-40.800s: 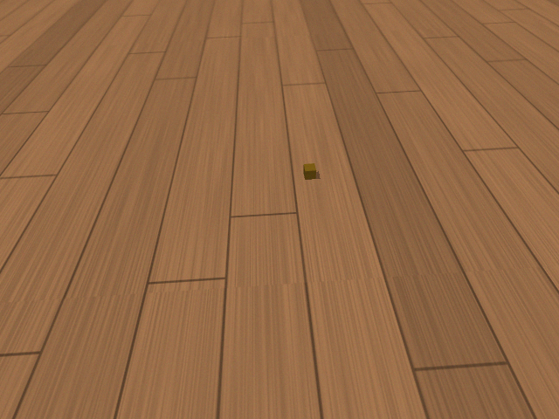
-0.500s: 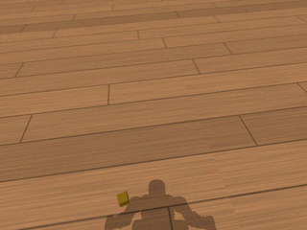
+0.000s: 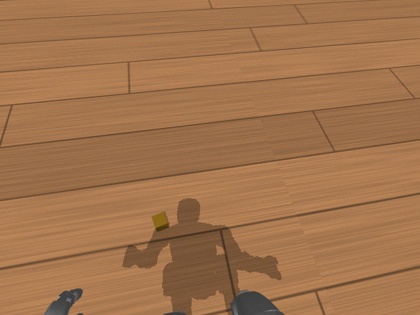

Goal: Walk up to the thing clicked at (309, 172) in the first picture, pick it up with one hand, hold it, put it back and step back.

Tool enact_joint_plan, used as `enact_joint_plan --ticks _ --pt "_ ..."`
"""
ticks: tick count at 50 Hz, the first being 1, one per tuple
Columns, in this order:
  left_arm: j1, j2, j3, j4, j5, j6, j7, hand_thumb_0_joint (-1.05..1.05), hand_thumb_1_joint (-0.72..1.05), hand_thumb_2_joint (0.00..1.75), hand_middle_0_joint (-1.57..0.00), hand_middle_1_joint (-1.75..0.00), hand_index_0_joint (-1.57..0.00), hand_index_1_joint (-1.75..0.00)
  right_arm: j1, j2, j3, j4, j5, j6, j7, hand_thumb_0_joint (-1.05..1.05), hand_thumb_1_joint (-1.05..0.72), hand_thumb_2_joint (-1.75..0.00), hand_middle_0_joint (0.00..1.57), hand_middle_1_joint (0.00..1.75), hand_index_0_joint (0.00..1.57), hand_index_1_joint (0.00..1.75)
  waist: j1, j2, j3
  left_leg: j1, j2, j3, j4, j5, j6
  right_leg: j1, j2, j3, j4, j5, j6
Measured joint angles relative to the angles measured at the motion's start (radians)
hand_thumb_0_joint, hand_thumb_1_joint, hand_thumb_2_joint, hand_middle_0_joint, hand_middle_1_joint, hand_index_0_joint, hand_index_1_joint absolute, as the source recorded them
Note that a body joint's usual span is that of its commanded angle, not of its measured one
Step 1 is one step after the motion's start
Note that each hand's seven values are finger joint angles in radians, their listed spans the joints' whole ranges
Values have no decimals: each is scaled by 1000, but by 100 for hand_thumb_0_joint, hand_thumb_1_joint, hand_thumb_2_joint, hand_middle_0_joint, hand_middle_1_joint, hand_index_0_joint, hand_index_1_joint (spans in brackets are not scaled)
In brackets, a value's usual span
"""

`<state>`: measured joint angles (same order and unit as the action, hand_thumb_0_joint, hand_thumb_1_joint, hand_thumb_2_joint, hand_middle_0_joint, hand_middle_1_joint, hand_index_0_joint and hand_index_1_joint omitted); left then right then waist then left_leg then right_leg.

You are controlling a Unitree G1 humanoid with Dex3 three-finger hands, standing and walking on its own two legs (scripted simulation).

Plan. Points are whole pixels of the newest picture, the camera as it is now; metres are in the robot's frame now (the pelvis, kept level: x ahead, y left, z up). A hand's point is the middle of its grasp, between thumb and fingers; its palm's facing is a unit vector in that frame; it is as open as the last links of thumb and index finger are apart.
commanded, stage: step back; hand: left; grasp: from above
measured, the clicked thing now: (160, 222) +0.54 +0.22 -0.74
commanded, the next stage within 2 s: none
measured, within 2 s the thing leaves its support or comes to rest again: neither
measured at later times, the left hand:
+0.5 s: hand out of the picture +0.00 +0.25 -0.13, palm faces +0.00 -0.91 -0.41, open 7.4 cm
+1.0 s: hand out of the picture -0.20 +0.24 -0.15, palm faces -0.04 -0.91 -0.40, open 7.4 cm
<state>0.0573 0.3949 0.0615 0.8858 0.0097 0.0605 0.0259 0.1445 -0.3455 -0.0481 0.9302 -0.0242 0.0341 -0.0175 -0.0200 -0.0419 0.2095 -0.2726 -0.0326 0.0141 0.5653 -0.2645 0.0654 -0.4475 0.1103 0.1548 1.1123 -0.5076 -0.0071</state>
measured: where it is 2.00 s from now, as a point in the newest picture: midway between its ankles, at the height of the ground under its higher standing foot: outside the picture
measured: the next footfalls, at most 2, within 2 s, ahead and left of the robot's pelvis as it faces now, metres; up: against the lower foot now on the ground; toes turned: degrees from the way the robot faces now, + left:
right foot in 0.22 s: -0.02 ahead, -0.13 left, +0.00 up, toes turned +0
left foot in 0.58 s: -0.12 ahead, +0.11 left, +0.00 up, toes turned -2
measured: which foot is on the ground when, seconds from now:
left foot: down 0.00-0.26, up 0.28-0.56, down 0.58-0.96, up 0.98-1.00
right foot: up 0.00-0.20, down 0.22-0.60, up 0.62-0.90, down 0.92-1.00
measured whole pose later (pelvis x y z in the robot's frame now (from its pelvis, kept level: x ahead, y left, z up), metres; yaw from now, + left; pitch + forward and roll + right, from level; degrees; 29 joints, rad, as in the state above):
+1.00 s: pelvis -0.28 -0.03 -0.02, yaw -3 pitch -3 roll -1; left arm 0.21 0.36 0.08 0.86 0.04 0.04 -0.01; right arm 0.09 -0.41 -0.05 0.82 -0.01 0.06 -0.02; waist 0.02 0.06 0.18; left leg -0.48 0.01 -0.10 0.85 -0.41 0.00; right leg -0.25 0.04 0.04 0.68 -0.38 0.00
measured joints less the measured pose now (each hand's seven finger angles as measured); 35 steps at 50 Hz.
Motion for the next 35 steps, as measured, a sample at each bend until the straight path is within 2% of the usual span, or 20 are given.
enact_joint_plan --ticks 4,8,11,13,14,16,18,21,23,26,28,29,30,31,33,35 --pt "41 -10 2 -7 2 4 -7 1 90 89 -20 -30 -20 -30 -4 7 2 -41 3 -8 -4 1 -91 -90 20 31 20 30 -2 9 4 -14 7 25 16 8 2 57 -24 -18 -89 0 15" --pt "62 -17 9 -12 5 1 -14 1 90 89 -20 -30 -20 -30 -11 2 9 -66 3 -5 1 0 -91 -90 20 31 21 30 4 23 2 -48 18 46 59 9 -3 120 -57 -54 -231 13 7" --pt "81 -20 14 -14 10 -11 -22 1 90 89 -20 -30 -20 -30 -17 -10 13 -71 6 5 7 0 -90 -90 21 31 21 30 16 36 -15 -86 33 61 109 3 -17 187 -79 -88 -404 103 -13" --pt "89 -38 18 -8 19 -19 -25 1 90 89 -20 -30 -20 -30 -28 -28 9 -61 13 14 10 0 -91 -90 21 31 21 30 9 85 -15 -106 60 32 142 -1 -30 199 -52 -116 -438 154 -14" --pt "99 -41 15 -12 20 -20 -30 1 90 89 -20 -30 -20 -30 -27 -29 6 -54 17 20 8 1 -91 -90 20 31 21 30 6 90 -26 -127 43 2 184 -74 -38 191 -52 -125 -436 158 -18" --pt "113 -41 13 -23 23 -21 -34 1 90 89 -20 -30 -20 -30 -22 -30 3 -42 21 30 7 1 -91 -90 20 30 20 30 22 70 -39 -171 -28 -61 360 -196 -54 178 -74 -113 -440 172 -26" --pt "117 -49 12 -32 21 -19 -29 1 90 89 -20 -30 -20 -30 -8 -41 3 -40 28 27 7 1 -91 -90 20 30 20 30 32 65 -48 -195 -80 -114 512 -204 -64 173 -89 -109 -474 205 -24" --pt "107 -55 14 -51 23 -15 -23 1 90 89 -20 -30 -20 -30 21 -61 5 -43 31 16 3 1 -91 -90 20 30 20 30 37 66 -59 -179 -101 -145 585 -202 -79 151 -103 -117 -514 251 -19" --pt "96 -55 14 -72 27 -18 -19 1 90 89 -20 -30 -20 -30 38 -70 6 -43 29 16 1 0 -91 -90 20 30 20 30 37 67 -58 -136 -86 -141 532 -223 -87 134 -110 -130 -526 273 -16" --pt "75 -44 12 -105 28 -21 -14 1 90 89 -20 -30 -20 -30 54 -72 6 -42 23 18 1 1 -91 -90 20 30 20 30 31 55 -48 -48 -39 -103 331 -238 -85 100 -126 -153 -514 292 -8" --pt "63 -31 9 -122 22 -17 -16 1 90 89 -20 -30 -20 -30 59 -69 4 -41 15 11 4 1 -91 -90 20 30 20 30 25 42 -42 21 -9 -74 142 -166 -74 65 -138 -166 -478 292 1" --pt "57 -22 8 -127 18 -13 -17 1 90 89 -20 -30 -20 -30 57 -64 0 -39 10 6 5 1 -91 -90 20 30 20 30 22 27 -35 45 -10 -63 71 -101 -63 46 -149 -166 -452 289 8" --pt "50 -12 11 -125 15 -7 -19 1 90 89 -20 -30 -20 -30 49 -50 -2 -34 2 4 6 1 -91 -90 20 30 20 30 30 -5 -21 50 -28 -44 60 -81 -55 36 -164 -146 -433 289 5" --pt "51 -9 14 -116 12 -1 -18 1 90 89 -20 -30 -20 -30 46 -43 0 -35 -2 4 13 1 -91 -90 20 30 20 30 34 -14 -17 43 -28 -35 69 -80 -49 21 -150 -121 -399 210 2" --pt "57 -11 17 -90 12 12 -16 1 90 89 -20 -30 -20 -30 43 -35 5 -42 -8 1 22 1 -91 -90 20 30 20 30 16 5 -23 25 -4 -49 76 -70 -42 -16 -75 -66 -232 49 -4" --pt "69 -5 22 -76 4 16 -15 1 90 89 -20 -30 -20 -30 42 -23 14 -46 -11 -2 18 1 -91 -90 20 30 20 30 13 8 -36 17 15 -54 48 -40 -45 -44 -16 -24 -60 12 -13"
